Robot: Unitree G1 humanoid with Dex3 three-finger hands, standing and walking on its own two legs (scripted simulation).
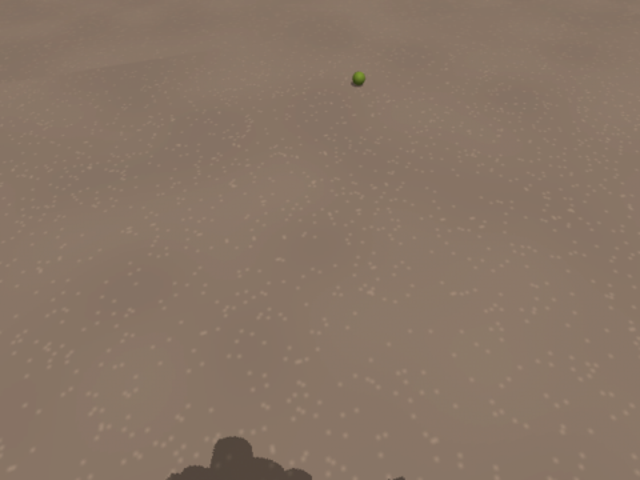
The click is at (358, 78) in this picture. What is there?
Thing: free ball
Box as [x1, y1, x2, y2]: [353, 72, 364, 84]
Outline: 356,72 353,75 353,81 356,84 361,84 364,80 364,75 361,72
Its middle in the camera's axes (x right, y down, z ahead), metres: +0.25 -0.98 +2.43
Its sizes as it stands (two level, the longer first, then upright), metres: 0.079 0.079 0.079
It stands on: the floor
